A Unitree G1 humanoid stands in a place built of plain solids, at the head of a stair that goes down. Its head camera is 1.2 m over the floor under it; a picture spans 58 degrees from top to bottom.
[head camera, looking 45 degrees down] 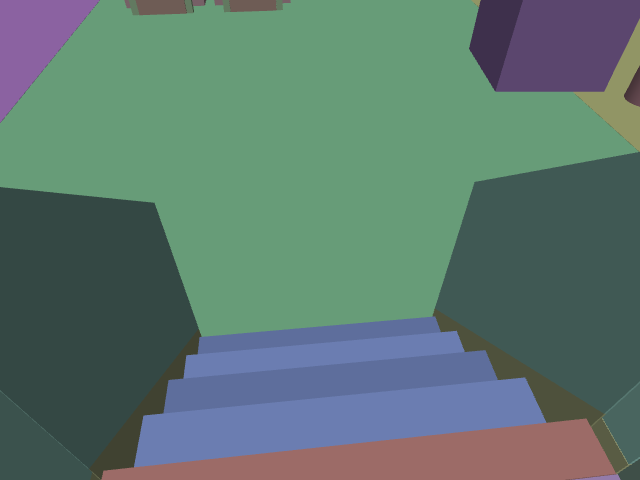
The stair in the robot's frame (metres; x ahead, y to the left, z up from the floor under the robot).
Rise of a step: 0.20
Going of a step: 0.23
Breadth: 1.30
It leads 6 degrees to the left of straight ahead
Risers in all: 5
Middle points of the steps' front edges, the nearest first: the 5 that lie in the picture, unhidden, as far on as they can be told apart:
0.43 -0.09 0.00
0.66 -0.07 -0.20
0.89 -0.05 -0.41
1.12 -0.02 -0.61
1.35 0.00 -0.81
